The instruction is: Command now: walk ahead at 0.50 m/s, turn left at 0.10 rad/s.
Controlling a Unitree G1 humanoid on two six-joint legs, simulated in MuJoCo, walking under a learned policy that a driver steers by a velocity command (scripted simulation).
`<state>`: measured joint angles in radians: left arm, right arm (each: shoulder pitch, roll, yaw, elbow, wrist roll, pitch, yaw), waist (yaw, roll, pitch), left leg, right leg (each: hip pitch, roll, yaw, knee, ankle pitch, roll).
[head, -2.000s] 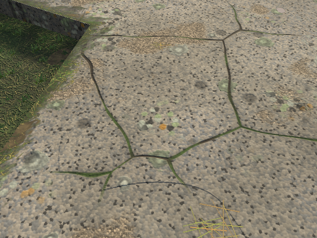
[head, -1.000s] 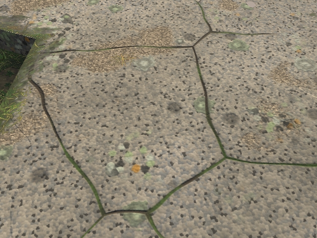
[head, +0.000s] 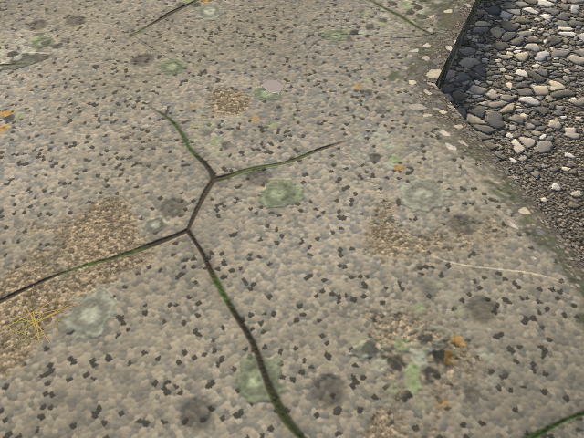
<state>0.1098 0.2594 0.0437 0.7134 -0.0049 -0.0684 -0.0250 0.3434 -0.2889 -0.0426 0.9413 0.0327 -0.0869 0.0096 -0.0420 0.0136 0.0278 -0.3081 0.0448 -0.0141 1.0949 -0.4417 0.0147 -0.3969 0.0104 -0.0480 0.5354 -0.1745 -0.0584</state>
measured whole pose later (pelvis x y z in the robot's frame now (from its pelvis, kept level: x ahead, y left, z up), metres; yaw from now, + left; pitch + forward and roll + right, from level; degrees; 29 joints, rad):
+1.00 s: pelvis +0.57 +0.10 -0.01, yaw +28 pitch +2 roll -1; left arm 0.13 0.27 0.05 0.73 0.00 -0.12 -0.03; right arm 0.35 -0.29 -0.06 0.77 0.03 -0.05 -0.01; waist -0.03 0.03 0.00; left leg -0.28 -0.07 -0.14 1.04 -0.48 0.04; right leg -0.43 0.04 -0.01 0.55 -0.17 -0.04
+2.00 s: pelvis +1.06 +0.36 -0.01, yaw +29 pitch +3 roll +1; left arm 0.05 0.26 0.04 0.75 0.00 -0.09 -0.04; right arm 0.38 -0.30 -0.06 0.88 0.01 -0.05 -0.01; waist -0.06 0.00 0.02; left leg -0.09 0.01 0.00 0.69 -0.46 0.00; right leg -0.49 -0.01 -0.03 0.56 -0.11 -0.04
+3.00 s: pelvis +1.22 +0.40 +0.02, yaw +10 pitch +2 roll +3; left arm 0.23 0.28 0.07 0.79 -0.01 0.01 0.04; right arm 0.06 -0.31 -0.11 0.86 0.00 0.01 -0.06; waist 0.02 0.02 0.04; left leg -0.53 -0.01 -0.06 0.96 -0.32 -0.06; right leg -0.27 0.04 0.09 0.43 -0.19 -0.06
